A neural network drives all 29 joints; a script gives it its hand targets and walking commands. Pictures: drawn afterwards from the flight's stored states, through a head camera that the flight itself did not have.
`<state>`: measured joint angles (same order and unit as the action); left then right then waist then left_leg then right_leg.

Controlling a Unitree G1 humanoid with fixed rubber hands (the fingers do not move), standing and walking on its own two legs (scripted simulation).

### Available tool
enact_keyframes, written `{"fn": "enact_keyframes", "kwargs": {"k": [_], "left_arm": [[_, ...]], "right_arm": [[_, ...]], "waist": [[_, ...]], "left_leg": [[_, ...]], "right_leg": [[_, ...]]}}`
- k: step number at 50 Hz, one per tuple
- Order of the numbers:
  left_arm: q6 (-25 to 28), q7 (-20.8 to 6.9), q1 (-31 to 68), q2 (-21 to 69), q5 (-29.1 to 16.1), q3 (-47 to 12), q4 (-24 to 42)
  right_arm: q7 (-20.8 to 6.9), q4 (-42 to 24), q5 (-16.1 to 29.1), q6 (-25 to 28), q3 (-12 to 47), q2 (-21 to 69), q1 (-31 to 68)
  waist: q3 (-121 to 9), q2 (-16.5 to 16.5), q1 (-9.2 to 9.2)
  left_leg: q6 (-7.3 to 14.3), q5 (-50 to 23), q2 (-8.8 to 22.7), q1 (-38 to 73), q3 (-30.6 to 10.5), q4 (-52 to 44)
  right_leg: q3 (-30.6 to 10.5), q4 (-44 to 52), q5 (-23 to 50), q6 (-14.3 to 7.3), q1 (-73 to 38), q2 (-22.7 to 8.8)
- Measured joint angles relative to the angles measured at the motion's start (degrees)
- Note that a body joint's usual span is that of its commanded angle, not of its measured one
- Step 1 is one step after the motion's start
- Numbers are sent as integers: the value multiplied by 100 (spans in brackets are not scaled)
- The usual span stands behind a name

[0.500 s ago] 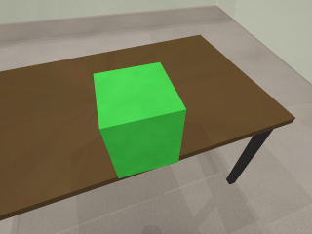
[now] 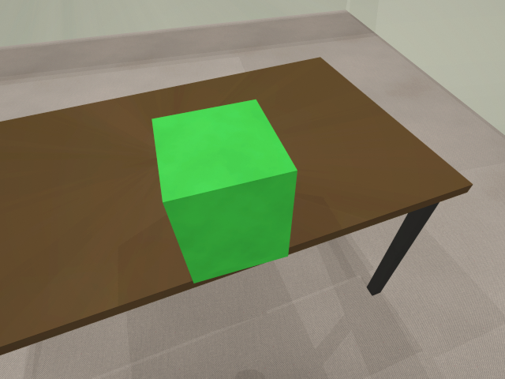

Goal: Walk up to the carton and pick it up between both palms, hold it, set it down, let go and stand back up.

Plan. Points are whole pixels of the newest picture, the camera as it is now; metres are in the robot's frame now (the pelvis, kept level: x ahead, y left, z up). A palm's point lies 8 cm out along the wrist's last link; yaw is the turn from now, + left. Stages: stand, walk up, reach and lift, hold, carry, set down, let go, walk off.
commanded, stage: walk up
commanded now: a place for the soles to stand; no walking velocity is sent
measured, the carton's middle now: (224, 192) +0.45 +0.07 +0.03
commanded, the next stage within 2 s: reach and lift in 0.26 s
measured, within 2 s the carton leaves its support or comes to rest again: neither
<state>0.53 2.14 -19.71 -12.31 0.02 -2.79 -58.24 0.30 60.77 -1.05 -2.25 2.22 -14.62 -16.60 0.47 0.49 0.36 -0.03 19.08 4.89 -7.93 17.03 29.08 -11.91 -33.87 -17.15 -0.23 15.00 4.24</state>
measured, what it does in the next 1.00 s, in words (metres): shifts its weight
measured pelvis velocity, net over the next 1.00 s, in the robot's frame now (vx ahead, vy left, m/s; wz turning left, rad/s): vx -0.06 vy -0.02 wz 0.16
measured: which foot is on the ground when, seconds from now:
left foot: down 0.00-1.00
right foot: down 0.00-1.00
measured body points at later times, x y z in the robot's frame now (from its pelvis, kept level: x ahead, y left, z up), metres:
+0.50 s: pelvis -0.05 -0.01 -0.04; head +0.01 +0.01 +0.40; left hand +0.14 +0.26 -0.15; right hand +0.17 -0.25 -0.15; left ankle -0.04 +0.11 -0.73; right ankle +0.01 -0.12 -0.73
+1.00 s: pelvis -0.06 -0.02 -0.01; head -0.04 -0.02 +0.44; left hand +0.10 +0.24 -0.09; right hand +0.11 -0.22 -0.12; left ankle -0.04 +0.11 -0.73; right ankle +0.01 -0.12 -0.73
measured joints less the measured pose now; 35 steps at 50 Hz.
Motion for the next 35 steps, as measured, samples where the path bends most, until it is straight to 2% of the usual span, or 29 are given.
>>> {"fn": "enact_keyframes", "kwargs": {"k": [13, 14, 16, 17, 20, 23, 25, 28, 31, 35], "left_arm": [[-20, 5, 76, -37, 18, -5, -17], [-326, -51, 247, -65, -116, -22, -1], [-1379, -135, 1052, -209, -379, -84, 113], [-1925, -174, 1459, -273, -408, -83, 345], [-3148, -421, 2226, -313, -100, 136, 1543], [-3777, -750, 2642, -272, 507, 441, 2428], [-4076, -897, 2675, -231, 816, 564, 2946], [-4264, -935, 2300, -191, 1025, 566, 3694], [-4215, -831, 1786, -188, 1004, 405, 4089], [-3962, -655, 1385, -219, 855, 185, 3947]], "right_arm": [[7, 31, -17, 13, -1, 83, -86], [-89, 104, -188, 35, -202, 119, -7], [-370, 156, -473, -97, -682, 197, 444], [-469, 4, -478, -250, -801, 192, 679], [-520, -825, -108, -647, -880, 61, 1260], [-346, -1174, 477, -802, -697, -103, 1984], [-253, -1390, 823, -931, -479, -181, 2277], [-182, -1740, 1079, -1014, -293, -146, 2292], [-179, -1941, 1054, -1074, -340, -12, 1959], [-228, -2063, 754, -1091, -524, 199, 1444]], "waist": [[96, 93, 21], [57, 66, 92], [336, 54, 207], [531, 51, 213], [786, 14, 178], [836, 8, 272], [862, 24, 306], [825, 95, 322], [670, 140, 276], [616, 91, 173]], "left_leg": [[17, 38, -47, 26, 67, 49], [1, 84, -68, -252, -151, 282], [22, 279, -105, -863, -577, 955], [16, 280, -114, -1114, -725, 1251], [-4, 498, -87, -1782, -1007, 1981], [-38, 612, -13, -2127, -1179, 2447], [-22, 641, 33, -2095, -1229, 2549], [4, 554, 58, -1814, -1248, 2364], [-19, 400, 40, -1556, -1271, 2041], [2, 231, 6, -1386, -1287, 1750]], "right_leg": [[-68, -194, -90, 19, 60, -25], [115, -311, -154, -3, 231, -89], [553, -769, -318, 40, 614, -252], [696, -1001, -399, 51, 776, -291], [958, -1518, -531, 57, 1259, -316], [1118, -1802, -579, 36, 1477, -268], [1166, -1810, -582, 9, 1394, -224], [1188, -1568, -462, 0, 1084, -191], [1219, -1219, -308, -34, 797, -196], [1245, -914, -147, -48, 603, -218]]}}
